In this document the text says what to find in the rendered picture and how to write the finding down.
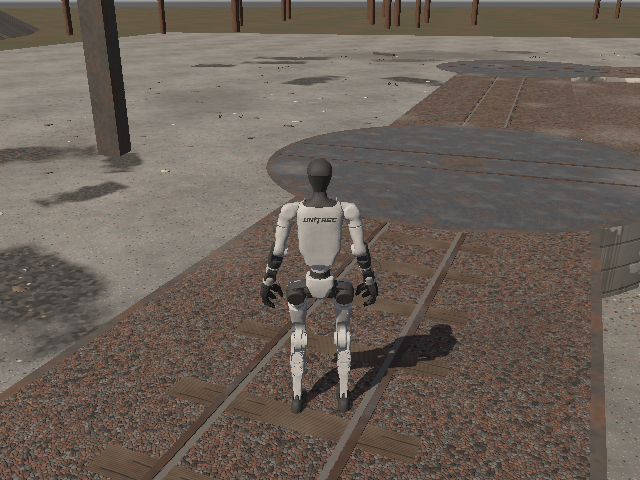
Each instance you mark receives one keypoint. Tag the left robot hand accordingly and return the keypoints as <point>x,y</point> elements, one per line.
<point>265,293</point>

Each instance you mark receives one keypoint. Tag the right robot forearm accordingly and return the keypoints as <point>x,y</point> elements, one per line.
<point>366,267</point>

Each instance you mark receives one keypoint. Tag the left robot forearm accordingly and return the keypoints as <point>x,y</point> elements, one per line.
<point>272,268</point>

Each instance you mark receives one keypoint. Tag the right robot foot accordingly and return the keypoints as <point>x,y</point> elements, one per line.
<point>343,403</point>

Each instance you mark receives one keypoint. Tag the right robot hand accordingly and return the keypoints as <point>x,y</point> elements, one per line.
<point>371,290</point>

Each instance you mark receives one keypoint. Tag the right robot thigh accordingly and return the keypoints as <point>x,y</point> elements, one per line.
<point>343,302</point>

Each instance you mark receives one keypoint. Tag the left robot upper arm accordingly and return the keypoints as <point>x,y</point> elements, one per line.
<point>288,212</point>

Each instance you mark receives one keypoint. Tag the right robot upper arm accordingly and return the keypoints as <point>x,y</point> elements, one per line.
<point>351,212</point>

